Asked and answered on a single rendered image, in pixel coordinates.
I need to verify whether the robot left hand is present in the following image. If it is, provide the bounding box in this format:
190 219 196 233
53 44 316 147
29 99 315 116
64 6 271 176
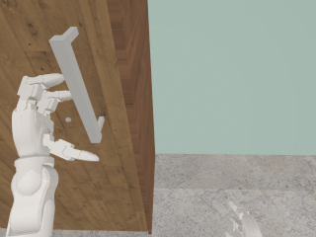
12 73 100 162

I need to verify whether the wardrobe door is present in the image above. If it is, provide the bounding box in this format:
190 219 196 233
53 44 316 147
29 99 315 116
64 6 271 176
0 0 147 232

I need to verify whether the robot left forearm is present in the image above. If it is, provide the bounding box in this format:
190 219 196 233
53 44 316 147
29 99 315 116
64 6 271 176
5 154 59 237

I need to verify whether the handle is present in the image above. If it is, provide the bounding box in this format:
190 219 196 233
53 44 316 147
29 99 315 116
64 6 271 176
49 27 105 143

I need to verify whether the robot right hand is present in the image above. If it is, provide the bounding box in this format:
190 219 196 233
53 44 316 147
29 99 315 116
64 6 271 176
225 199 263 237

